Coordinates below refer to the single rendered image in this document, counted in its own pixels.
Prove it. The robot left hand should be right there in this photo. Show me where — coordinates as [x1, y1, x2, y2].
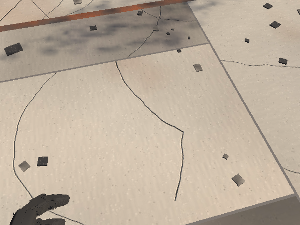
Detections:
[9, 193, 70, 225]

